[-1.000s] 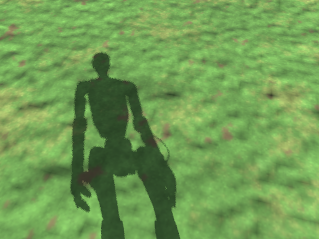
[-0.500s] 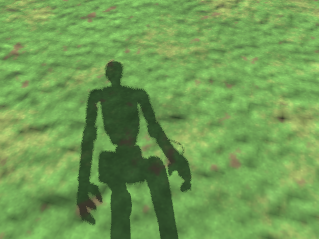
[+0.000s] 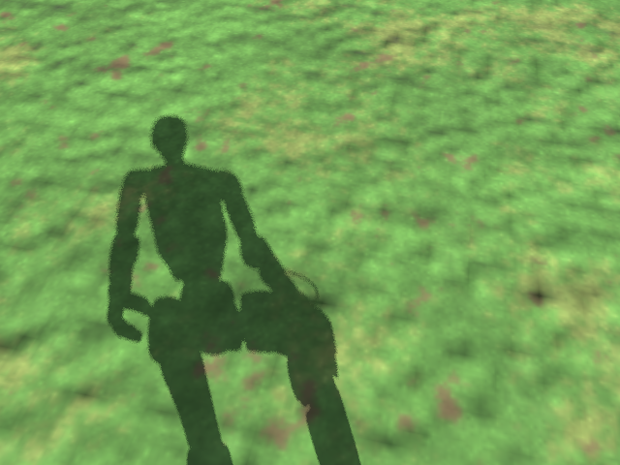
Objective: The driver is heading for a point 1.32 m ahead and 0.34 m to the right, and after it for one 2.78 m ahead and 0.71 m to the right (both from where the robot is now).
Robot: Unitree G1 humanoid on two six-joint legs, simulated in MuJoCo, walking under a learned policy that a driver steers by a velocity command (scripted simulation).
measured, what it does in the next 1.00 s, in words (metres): walks ahead: right foot, then left foot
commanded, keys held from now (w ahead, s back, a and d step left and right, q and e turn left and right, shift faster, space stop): w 0.70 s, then w+e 0.30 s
